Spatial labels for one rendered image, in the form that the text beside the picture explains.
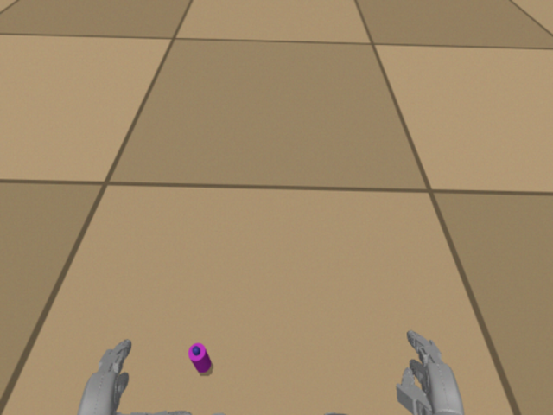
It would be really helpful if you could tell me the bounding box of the bottle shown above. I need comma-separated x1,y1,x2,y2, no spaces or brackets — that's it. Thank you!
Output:
188,343,211,373

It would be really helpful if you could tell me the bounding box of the left robot hand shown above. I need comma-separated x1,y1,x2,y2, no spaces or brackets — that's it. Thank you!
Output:
77,340,192,415

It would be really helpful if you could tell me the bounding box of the right robot hand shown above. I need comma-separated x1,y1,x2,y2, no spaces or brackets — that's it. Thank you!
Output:
397,330,464,415

